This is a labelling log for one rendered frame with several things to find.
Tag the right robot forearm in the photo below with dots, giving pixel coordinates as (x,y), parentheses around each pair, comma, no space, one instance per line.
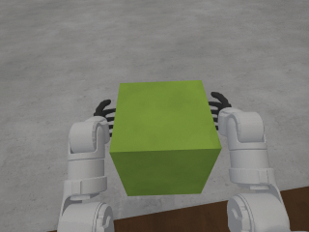
(247,143)

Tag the carton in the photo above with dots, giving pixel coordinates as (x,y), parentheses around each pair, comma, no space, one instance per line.
(164,140)

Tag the left robot forearm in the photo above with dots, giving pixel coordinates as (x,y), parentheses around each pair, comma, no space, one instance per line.
(86,153)

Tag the robot right hand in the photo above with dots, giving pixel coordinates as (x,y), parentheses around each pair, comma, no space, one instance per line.
(220,105)

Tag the left robot upper arm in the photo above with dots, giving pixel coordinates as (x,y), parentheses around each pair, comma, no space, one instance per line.
(87,217)

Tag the robot left hand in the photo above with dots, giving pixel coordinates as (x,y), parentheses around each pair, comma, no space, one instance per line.
(103,113)

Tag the right robot upper arm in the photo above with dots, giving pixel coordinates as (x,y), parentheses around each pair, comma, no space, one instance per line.
(257,212)

